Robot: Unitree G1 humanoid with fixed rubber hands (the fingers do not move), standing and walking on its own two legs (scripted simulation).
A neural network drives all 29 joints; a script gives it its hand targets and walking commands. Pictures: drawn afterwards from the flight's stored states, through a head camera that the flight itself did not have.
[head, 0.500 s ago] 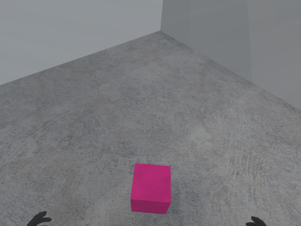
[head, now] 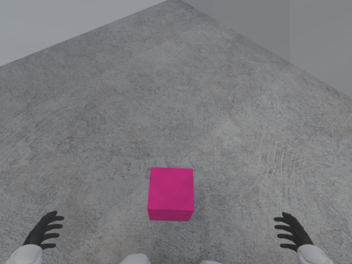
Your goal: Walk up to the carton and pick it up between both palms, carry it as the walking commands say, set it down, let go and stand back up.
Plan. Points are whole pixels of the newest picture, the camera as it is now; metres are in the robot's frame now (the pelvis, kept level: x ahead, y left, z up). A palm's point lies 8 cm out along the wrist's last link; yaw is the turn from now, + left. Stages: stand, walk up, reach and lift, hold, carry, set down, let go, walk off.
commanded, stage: reach and lift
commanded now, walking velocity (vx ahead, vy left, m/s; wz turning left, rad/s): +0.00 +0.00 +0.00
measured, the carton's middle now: (170, 195) +0.44 +0.02 -0.64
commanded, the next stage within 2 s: none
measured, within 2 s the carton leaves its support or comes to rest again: neither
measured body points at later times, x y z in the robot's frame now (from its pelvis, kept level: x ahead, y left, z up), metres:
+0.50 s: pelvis -0.03 -0.01 -0.05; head +0.12 +0.00 +0.38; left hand +0.25 +0.28 -0.14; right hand +0.30 -0.26 -0.14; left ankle +0.01 +0.12 -0.73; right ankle +0.01 -0.11 -0.73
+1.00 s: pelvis -0.06 +0.01 -0.09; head +0.20 +0.00 +0.28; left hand +0.39 +0.24 -0.18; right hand +0.41 -0.22 -0.19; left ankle +0.01 +0.12 -0.73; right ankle +0.01 -0.11 -0.73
